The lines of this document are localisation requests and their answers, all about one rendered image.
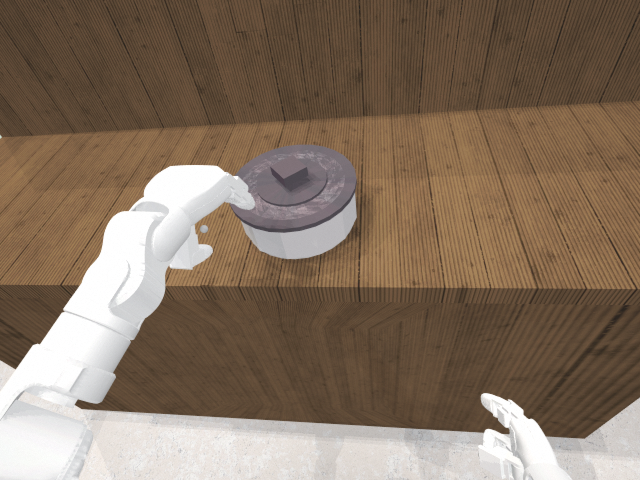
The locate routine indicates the pot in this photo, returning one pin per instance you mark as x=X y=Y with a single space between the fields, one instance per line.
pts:
x=306 y=243

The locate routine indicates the right robot hand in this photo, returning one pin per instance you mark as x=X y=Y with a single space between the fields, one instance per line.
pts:
x=509 y=457

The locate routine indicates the left robot hand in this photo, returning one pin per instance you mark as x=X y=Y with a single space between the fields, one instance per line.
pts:
x=198 y=190

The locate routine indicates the table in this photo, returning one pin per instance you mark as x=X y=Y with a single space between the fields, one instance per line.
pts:
x=496 y=249

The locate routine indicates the left robot forearm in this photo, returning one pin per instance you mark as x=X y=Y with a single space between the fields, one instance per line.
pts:
x=125 y=284

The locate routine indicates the lid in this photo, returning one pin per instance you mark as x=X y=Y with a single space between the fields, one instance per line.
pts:
x=304 y=204

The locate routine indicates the knob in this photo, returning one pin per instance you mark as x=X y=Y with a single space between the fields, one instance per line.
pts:
x=289 y=171

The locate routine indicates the robot left upper arm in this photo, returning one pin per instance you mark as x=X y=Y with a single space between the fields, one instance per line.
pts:
x=38 y=444

